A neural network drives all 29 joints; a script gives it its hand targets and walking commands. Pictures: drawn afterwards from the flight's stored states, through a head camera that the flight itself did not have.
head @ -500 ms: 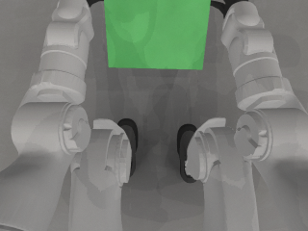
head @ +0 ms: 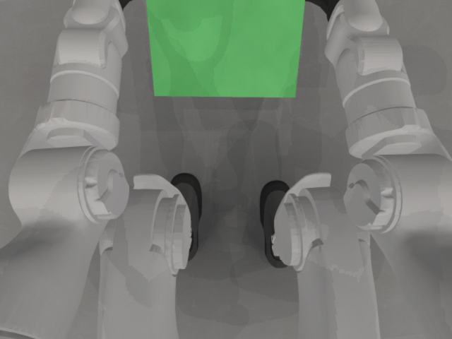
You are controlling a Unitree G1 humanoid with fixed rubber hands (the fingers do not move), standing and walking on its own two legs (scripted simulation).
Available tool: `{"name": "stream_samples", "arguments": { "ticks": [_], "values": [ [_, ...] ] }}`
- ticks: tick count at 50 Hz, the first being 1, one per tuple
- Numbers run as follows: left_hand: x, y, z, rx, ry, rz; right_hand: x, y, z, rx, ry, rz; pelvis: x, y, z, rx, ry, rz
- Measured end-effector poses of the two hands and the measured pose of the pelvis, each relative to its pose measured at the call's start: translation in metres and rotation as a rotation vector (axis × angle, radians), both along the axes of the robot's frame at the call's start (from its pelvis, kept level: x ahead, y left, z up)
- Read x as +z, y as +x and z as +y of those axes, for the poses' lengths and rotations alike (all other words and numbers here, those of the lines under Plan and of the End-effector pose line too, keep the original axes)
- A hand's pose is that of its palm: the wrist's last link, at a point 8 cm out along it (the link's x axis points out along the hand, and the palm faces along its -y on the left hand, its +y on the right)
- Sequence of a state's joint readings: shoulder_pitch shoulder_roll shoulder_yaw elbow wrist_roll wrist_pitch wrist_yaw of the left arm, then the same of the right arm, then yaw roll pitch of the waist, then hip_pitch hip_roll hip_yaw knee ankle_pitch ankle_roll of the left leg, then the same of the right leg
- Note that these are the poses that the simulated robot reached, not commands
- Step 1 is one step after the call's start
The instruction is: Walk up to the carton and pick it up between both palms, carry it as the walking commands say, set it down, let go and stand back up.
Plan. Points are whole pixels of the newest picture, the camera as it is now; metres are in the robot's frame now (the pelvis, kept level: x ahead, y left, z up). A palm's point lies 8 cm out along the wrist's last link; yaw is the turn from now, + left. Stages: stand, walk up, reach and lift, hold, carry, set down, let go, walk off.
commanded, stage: set down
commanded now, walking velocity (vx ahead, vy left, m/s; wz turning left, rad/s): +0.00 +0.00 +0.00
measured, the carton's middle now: (225, 3) +0.56 +0.03 -0.26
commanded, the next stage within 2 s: none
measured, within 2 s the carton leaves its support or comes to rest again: rests again in 0.64 s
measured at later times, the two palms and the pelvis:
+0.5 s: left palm out of the picture +0.54 +0.18 -0.19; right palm out of the picture +0.55 -0.12 -0.18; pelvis +0.00 +0.00 +0.00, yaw +0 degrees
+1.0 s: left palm (95, 20) +0.52 +0.21 -0.21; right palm (355, 27) +0.52 -0.15 -0.20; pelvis +0.00 +0.01 -0.01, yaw -1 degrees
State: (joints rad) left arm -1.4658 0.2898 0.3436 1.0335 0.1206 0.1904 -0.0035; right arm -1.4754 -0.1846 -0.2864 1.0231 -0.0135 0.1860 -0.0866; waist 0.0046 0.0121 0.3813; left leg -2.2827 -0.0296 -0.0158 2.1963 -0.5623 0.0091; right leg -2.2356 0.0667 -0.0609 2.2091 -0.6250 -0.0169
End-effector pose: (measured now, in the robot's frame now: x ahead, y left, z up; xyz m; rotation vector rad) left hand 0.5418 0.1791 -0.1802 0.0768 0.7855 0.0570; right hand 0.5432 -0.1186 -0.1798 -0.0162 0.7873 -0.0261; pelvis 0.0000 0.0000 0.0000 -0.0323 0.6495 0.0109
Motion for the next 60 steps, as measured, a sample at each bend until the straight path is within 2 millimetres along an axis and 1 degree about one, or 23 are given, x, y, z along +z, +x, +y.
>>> {"name": "stream_samples", "arguments": {
  "ticks": [22, 30, 34, 41, 47, 55, 57, 60],
  "values": [
    [-0.005, 0.004, 0.000, -0.006, -0.006, -0.001, -0.005, 0.003, -0.001, 0.012, -0.002, -0.007, -0.003, 0.005, 0.001, -0.001, 0.000, 0.002],
    [-0.007, 0.001, 0.000, 0.007, -0.021, -0.021, -0.006, 0.002, -0.002, 0.009, -0.003, -0.022, -0.004, 0.005, 0.001, -0.001, -0.001, -0.003],
    [-0.015, -0.005, 0.000, 0.025, -0.040, -0.009, -0.010, -0.003, -0.007, 0.003, -0.004, -0.012, -0.004, 0.005, 0.001, -0.001, -0.002, -0.004],
    [-0.023, -0.017, 0.020, 0.106, -0.019, -0.006, -0.020, -0.016, -0.025, -0.031, -0.027, 0.010, -0.004, 0.004, 0.002, -0.003, -0.004, -0.006],
    [-0.029, -0.025, 0.031, 0.127, -0.018, 0.006, -0.026, -0.025, -0.031, -0.030, -0.043, 0.028, -0.005, 0.003, 0.005, -0.005, -0.010, -0.012],
    [-0.029, -0.023, 0.033, 0.130, -0.025, -0.006, -0.021, -0.022, -0.029, -0.045, -0.036, 0.006, -0.007, 0.002, 0.009, -0.009, -0.021, -0.025],
    [-0.028, -0.022, 0.034, 0.138, -0.024, -0.008, -0.017, -0.020, -0.029, -0.047, -0.034, -0.014, -0.007, 0.001, 0.010, -0.008, -0.021, -0.032],
    [-0.023, -0.019, 0.036, 0.139, -0.011, -0.025, -0.005, -0.010, -0.032, -0.053, -0.037, -0.077, -0.005, -0.006, 0.010, -0.006, -0.020, -0.088]
  ]
}}
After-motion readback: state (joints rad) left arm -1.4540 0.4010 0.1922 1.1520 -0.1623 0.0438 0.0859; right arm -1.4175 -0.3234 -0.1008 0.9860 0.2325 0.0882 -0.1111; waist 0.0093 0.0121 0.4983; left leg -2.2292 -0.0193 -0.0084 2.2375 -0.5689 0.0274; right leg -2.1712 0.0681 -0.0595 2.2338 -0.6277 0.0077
